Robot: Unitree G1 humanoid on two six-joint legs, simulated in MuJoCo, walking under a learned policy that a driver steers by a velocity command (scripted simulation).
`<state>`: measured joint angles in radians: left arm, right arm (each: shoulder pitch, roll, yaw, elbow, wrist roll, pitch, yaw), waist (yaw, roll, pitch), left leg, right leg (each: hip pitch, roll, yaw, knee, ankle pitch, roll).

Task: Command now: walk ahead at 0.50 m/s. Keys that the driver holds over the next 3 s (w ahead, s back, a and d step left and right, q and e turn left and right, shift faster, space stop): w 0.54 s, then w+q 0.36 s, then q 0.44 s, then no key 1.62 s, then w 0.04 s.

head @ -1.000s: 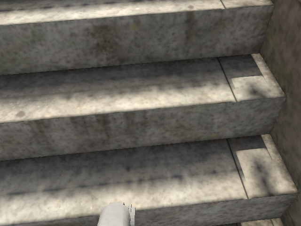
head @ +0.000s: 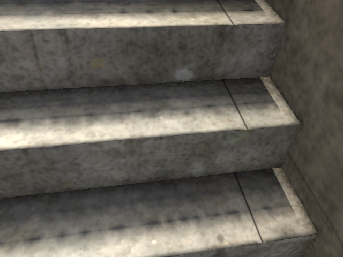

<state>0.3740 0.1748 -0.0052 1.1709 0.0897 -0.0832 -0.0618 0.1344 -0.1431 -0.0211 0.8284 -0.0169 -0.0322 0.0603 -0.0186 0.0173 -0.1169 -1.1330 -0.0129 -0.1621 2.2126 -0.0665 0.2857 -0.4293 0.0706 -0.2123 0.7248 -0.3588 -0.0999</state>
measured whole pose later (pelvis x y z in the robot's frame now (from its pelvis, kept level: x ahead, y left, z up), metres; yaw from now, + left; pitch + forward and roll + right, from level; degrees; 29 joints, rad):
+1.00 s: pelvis +0.49 +0.03 +0.41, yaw +11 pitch +6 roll -3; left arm 0.39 0.14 -0.01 1.18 0.07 -0.08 -0.05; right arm 0.17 -0.19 -0.05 1.00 -0.02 0.00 0.09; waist -0.02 0.04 -0.14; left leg -1.25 0.06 -0.11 2.13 -0.16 0.26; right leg -0.36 -0.02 -0.21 0.58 -0.32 -0.04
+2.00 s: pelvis +0.72 +0.07 +0.61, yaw +28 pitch +2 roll +0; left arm 0.26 0.12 -0.02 0.66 -0.01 -0.05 -0.01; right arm 0.10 -0.18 -0.01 0.73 -0.02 -0.01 0.04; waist 0.01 0.05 -0.07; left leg -0.35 -0.02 -0.06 0.54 -0.23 -0.01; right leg -0.24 0.02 0.01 0.55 -0.34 -0.02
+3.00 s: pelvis +0.72 +0.08 +0.62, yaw +27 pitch +1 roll +1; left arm 0.33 0.11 -0.02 1.06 0.01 -0.01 0.07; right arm 0.34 -0.14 -0.03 0.99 -0.01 -0.01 -0.03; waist -0.01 0.02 -0.01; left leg -0.24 -0.02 -0.02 0.39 -0.16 0.01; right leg -0.16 0.00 0.02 0.43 -0.29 -0.01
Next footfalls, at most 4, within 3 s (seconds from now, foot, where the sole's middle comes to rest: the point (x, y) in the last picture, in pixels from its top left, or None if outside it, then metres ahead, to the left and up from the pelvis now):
0.22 left None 0.26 0.13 -0.54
0.72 right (198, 211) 0.54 -0.07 -0.35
1.20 left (101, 115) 0.73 0.21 -0.15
1.74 right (182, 107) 0.78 -0.02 -0.15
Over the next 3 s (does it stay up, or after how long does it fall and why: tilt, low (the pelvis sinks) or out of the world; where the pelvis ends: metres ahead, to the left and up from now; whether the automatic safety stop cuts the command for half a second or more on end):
stays up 0.72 0.08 0.62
